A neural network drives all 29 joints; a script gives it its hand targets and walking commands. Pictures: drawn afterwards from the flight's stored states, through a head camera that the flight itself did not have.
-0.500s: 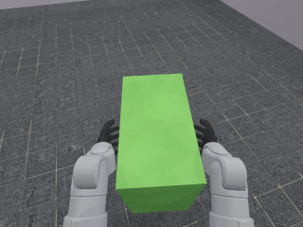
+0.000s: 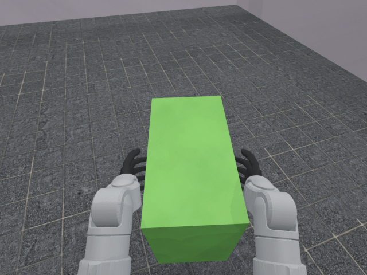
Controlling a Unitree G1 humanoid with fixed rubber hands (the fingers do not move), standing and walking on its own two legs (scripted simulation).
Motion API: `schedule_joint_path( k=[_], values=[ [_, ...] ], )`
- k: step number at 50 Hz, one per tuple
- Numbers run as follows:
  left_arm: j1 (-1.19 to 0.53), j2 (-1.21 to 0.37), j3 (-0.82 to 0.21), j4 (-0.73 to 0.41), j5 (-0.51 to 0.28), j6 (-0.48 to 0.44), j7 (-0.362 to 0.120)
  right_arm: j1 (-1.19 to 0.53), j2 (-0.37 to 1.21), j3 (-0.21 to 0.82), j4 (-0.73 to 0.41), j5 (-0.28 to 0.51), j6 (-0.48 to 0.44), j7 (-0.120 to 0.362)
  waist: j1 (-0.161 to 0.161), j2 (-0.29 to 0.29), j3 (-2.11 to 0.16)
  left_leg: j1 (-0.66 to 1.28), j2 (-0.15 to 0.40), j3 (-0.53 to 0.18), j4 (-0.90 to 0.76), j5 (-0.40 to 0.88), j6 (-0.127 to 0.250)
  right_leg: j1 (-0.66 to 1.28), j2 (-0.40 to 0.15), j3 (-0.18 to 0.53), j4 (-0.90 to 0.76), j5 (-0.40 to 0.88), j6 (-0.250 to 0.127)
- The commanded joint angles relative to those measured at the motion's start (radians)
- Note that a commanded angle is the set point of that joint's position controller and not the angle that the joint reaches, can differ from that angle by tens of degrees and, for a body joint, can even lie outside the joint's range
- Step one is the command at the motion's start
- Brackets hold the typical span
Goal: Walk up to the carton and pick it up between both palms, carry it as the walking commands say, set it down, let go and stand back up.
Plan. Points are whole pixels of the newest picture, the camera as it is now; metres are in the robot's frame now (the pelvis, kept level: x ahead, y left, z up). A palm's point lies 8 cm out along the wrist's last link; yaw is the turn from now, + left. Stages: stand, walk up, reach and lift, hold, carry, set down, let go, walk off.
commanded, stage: carry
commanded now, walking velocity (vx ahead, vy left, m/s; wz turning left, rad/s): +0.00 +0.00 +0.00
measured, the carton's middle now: (189, 180) +0.34 +0.00 +0.03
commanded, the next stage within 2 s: hold in 0.12 s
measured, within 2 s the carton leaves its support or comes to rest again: neither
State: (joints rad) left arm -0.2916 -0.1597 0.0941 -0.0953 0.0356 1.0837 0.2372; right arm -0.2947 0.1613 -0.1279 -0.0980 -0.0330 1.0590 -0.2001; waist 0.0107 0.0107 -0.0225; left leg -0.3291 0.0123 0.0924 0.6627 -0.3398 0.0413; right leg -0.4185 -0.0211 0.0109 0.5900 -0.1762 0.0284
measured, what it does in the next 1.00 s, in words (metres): shifts its weight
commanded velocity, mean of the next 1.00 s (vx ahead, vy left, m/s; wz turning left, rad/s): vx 0.00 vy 0.00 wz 0.00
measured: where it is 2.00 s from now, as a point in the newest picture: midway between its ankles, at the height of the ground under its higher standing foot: outside the picture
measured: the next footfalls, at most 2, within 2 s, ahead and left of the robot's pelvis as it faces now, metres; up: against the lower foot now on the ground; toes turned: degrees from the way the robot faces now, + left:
none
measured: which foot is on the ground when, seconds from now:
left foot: down 0.00-1.00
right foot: down 0.00-1.00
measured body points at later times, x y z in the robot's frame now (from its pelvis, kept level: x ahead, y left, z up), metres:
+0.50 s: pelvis -0.01 -0.03 +0.00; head -0.05 -0.04 +0.45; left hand +0.29 +0.11 +0.02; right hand +0.30 -0.15 +0.03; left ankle +0.01 +0.09 -0.72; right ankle +0.08 -0.14 -0.72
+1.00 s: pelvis -0.05 -0.04 -0.03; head +0.00 -0.05 +0.42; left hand +0.29 +0.12 -0.05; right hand +0.31 -0.14 -0.05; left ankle +0.01 +0.09 -0.72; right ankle +0.08 -0.14 -0.72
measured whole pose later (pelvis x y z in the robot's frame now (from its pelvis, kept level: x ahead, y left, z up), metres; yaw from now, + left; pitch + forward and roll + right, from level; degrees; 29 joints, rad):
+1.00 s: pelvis -0.05 -0.04 -0.03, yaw +8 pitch -7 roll +0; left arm -0.60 -0.13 0.33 0.77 0.27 0.41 0.09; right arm -0.55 0.21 -0.44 0.63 -0.29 0.45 -0.11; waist -0.05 0.02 0.23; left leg -0.39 -0.07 -0.10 0.86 -0.35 0.00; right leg -0.44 0.04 0.05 0.81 -0.25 0.00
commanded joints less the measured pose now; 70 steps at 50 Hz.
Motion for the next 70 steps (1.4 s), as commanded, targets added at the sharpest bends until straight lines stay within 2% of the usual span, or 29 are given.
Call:
schedule_joint_path(
  k=[1, 3, 4, 6, 7, 8, 10, 13, 16, 20, 21, 29, 34, 35, 37, 38, 40, 41, 44, 45, 48, 50, 51, 54, 60, 61, 65, 66, 70],
  values=[
    [-0.591, -0.895, -0.535, -0.239, -0.269, -0.093, -0.184, -0.519, 0.937, 0.547, -0.174, 0.247, -0.051, 0.143, 0.000, -0.013, -0.493, 0.157, 0.148, -0.122, -0.175, 0.200, 0.039, 0.153, -0.068, 0.007, -0.064, 0.071, -0.061],
    [-0.603, -0.920, -0.553, -0.286, -0.286, -0.088, -0.177, -0.541, 0.955, 0.562, -0.220, 0.265, -0.049, 0.137, -0.001, 0.017, -0.486, 0.161, 0.147, -0.117, -0.162, 0.246, 0.037, 0.156, -0.071, 0.019, -0.065, 0.120, -0.068],
    [-0.611, -0.837, -0.467, -0.140, -0.230, -0.108, -0.184, -0.532, 0.877, 0.471, -0.068, 0.195, -0.068, 0.140, -0.001, -0.006, -0.511, 0.172, 0.148, -0.104, -0.150, 0.231, 0.039, 0.166, -0.073, 0.009, -0.069, 0.124, -0.057],
    [-0.606, -0.909, -0.576, -0.327, -0.304, -0.101, -0.180, -0.497, 0.974, 0.584, -0.219, 0.266, -0.052, 0.133, -0.004, -0.026, -0.499, 0.160, 0.144, -0.115, -0.153, 0.213, 0.041, 0.166, -0.079, 0.017, -0.069, 0.133, -0.059],
    [-0.440, -0.828, -0.349, 0.024, -0.006, -0.157, -0.227, -0.297, 0.692, 0.306, 0.132, -0.051, -0.120, 0.193, -0.058, 0.007, -0.047, -0.034, -0.037, -0.239, -0.248, 0.010, -0.020, 0.343, 0.142, 0.011, -0.056, -0.062, -0.079],
    [-0.412, -0.837, -0.356, 0.375, -0.002, -0.204, -0.237, -0.291, 0.710, 0.331, 0.431, -0.034, -0.167, 0.228, -0.057, 0.025, -0.047, -0.051, -0.037, -0.241, -0.246, 0.075, -0.023, 0.379, 0.148, 0.019, -0.058, -0.012, -0.087],
    [-0.602, -0.931, -0.476, 0.251, -0.078, -0.330, -0.272, -0.463, 0.773, 0.447, 0.175, 0.028, -0.285, 0.283, -0.056, 0.043, -0.200, 0.068, -0.022, -0.253, -0.204, 0.177, -0.027, 0.322, 0.136, 0.053, -0.052, 0.017, -0.082],
    [-0.836, -1.155, -0.627, 0.007, -0.203, -0.442, -0.306, -0.742, 0.995, 0.637, -0.036, 0.198, -0.371, 0.364, -0.057, 0.044, -0.668, 0.338, -0.031, -0.261, -0.099, 0.576, -0.048, 0.389, 0.145, 0.066, -0.014, 0.227, -0.046],
    [-0.862, -1.138, -0.644, 0.029, -0.220, -0.479, -0.322, -0.886, 1.029, 0.702, -0.071, 0.228, -0.394, 0.359, -0.046, -0.018, -0.744, 0.296, -0.040, -0.267, -0.084, 0.502, -0.033, 0.457, 0.128, 0.073, 0.003, 0.241, -0.056],
    [-0.887, -1.069, -0.614, 0.078, -0.199, -0.495, -0.353, -0.792, 1.068, 0.666, 0.105, 0.183, -0.371, 0.339, -0.087, -0.054, -0.610, 0.179, -0.069, -0.246, -0.109, 0.280, -0.019, 0.495, 0.103, 0.097, -0.030, 0.184, -0.057],
    [-0.792, -1.082, -0.592, 0.182, -0.151, -0.476, -0.358, -0.566, 1.151, 0.575, 0.283, 0.125, -0.354, 0.340, -0.153, 0.001, -0.524, 0.140, -0.097, -0.181, -0.156, 0.153, 0.000, 0.463, 0.085, 0.079, -0.091, 0.142, -0.055],
    [-0.859, -1.019, -0.247, 0.558, 0.008, -0.522, -0.431, -0.741, 1.198, 0.370, 0.587, 0.041, -0.383, 0.365, -0.014, -0.085, -0.154, -0.078, -0.071, -0.173, -0.166, -0.115, 0.062, 0.428, 0.078, 0.117, -0.101, -0.221, -0.031],
    [-0.988, -1.003, -0.159, 0.663, 0.054, -0.597, -0.463, -0.874, 1.193, 0.267, 0.655, -0.013, -0.469, 0.348, -0.026, -0.069, -0.195, -0.148, -0.081, -0.170, -0.124, -0.165, 0.063, 0.409, 0.072, 0.142, -0.087, -0.303, -0.029],
    [-1.005, -1.000, -0.149, 0.686, 0.060, -0.607, -0.459, -0.864, 1.168, 0.230, 0.689, -0.038, -0.482, 0.342, -0.038, -0.026, -0.194, -0.146, -0.079, -0.171, -0.110, -0.161, 0.059, 0.403, 0.067, 0.152, -0.086, -0.293, -0.045],
    [-1.076, -0.996, -0.134, 0.711, 0.062, -0.649, -0.455, -0.934, 1.168, 0.220, 0.723, -0.048, -0.517, 0.339, -0.036, -0.074, -0.206, -0.147, -0.076, -0.178, -0.099, -0.181, 0.068, 0.388, 0.068, 0.144, -0.071, -0.319, -0.035],
    [-1.122, -1.022, -0.166, 0.693, 0.057, -0.662, -0.449, -0.916, 1.149, 0.185, 0.735, -0.063, -0.530, 0.334, -0.082, -0.014, -0.217, -0.190, -0.068, -0.197, -0.110, -0.225, 0.059, 0.395, 0.078, 0.135, -0.033, -0.278, -0.040],
    [-1.144, -1.052, -0.145, 0.718, 0.081, -0.696, -0.429, -1.015, 1.109, 0.181, 0.728, -0.059, -0.571, 0.339, -0.046, 0.019, -0.293, -0.212, -0.061, -0.223, -0.119, -0.286, 0.062, 0.418, 0.085, 0.129, 0.022, -0.279, -0.038],
    [-1.163, -1.072, -0.188, 0.729, 0.066, -0.712, -0.427, -1.044, 1.092, 0.178, 0.692, -0.055, -0.593, 0.338, -0.075, 0.058, -0.306, -0.184, -0.069, -0.223, -0.122, -0.260, 0.050, 0.432, 0.077, 0.116, 0.022, -0.219, -0.046],
    [-1.173, -1.083, -0.196, 0.695, 0.069, -0.766, -0.394, -1.019, 1.075, 0.190, 0.714, -0.071, -0.635, 0.345, -0.079, 0.051, -0.381, -0.189, -0.072, -0.223, -0.108, -0.248, 0.041, 0.419, 0.084, 0.104, 0.067, -0.178, -0.044],
    [-1.167, -1.082, -0.195, 0.704, 0.060, -0.781, -0.393, -1.087, 1.041, 0.228, 0.675, -0.046, -0.653, 0.352, -0.048, 0.045, -0.412, -0.183, -0.073, -0.233, -0.110, -0.246, 0.042, 0.413, 0.090, 0.095, 0.094, -0.180, -0.041],
    [-1.186, -1.080, -0.235, 0.709, 0.045, -0.809, -0.381, -1.049, 1.012, 0.217, 0.691, -0.096, -0.686, 0.329, -0.133, -0.043, -0.503, -0.177, -0.099, -0.220, -0.047, -0.184, 0.036, 0.389, 0.090, 0.081, 0.112, -0.162, -0.041],
    [-1.192, -1.084, -0.250, 0.696, 0.032, -0.831, -0.372, -1.126, 1.025, 0.282, 0.617, -0.056, -0.720, 0.328, -0.095, -0.061, -0.602, -0.139, -0.119, -0.186, 0.012, -0.117, 0.030, 0.341, 0.087, 0.088, 0.115, -0.170, -0.043],
    [-1.183, -1.072, -0.263, 0.669, 0.031, -0.852, -0.363, -1.080, 1.017, 0.289, 0.621, -0.058, -0.741, 0.330, -0.117, -0.066, -0.694, -0.144, -0.109, -0.209, 0.030, -0.115, 0.030, 0.283, 0.088, 0.083, 0.141, -0.150, -0.041],
    [-1.130, -1.081, -0.269, 0.695, 0.048, -0.863, -0.331, -1.033, 0.986, 0.295, 0.670, -0.062, -0.760, 0.333, -0.083, 0.016, -0.694, -0.171, -0.102, -0.223, 0.038, -0.116, 0.014, 0.199, 0.088, 0.065, 0.207, -0.076, -0.048],
    [-0.986, -1.055, -0.264, 0.763, 0.065, -0.886, -0.311, -0.938, 0.968, 0.311, 0.671, -0.073, -0.795, 0.325, -0.084, -0.039, -0.675, -0.259, -0.131, -0.197, 0.126, 0.019, 0.008, 0.120, 0.108, 0.066, 0.250, 0.006, -0.040],
    [-0.979, -1.048, -0.265, 0.747, 0.073, -0.895, -0.307, -0.968, 0.983, 0.330, 0.641, -0.066, -0.813, 0.326, -0.056, -0.007, -0.703, -0.265, -0.139, -0.198, 0.142, 0.023, 0.006, 0.102, 0.106, 0.078, 0.258, -0.004, -0.046],
    [-0.907, -1.056, -0.324, 0.726, 0.060, -0.930, -0.284, -0.908, 0.948, 0.383, 0.617, -0.056, -0.846, 0.322, -0.082, -0.033, -0.763, -0.261, -0.139, -0.217, 0.193, 0.156, -0.007, 0.056, 0.125, 0.070, 0.309, 0.111, -0.038],
    [-0.921, -1.031, -0.305, 0.723, 0.061, -0.941, -0.276, -0.936, 0.955, 0.410, 0.596, -0.041, -0.858, 0.316, -0.043, -0.023, -0.808, -0.265, -0.149, -0.208, 0.206, 0.153, -0.007, 0.061, 0.122, 0.081, 0.315, 0.101, -0.033],
    [-0.930, -1.006, -0.379, 0.656, 0.015, -0.991, -0.252, -0.855, 0.915, 0.429, 0.616, -0.027, -0.898, 0.292, -0.095, -0.048, -0.856, -0.291, -0.159, -0.216, 0.275, 0.244, -0.020, 0.013, 0.141, 0.076, 0.364, 0.199, -0.029]
  ],
)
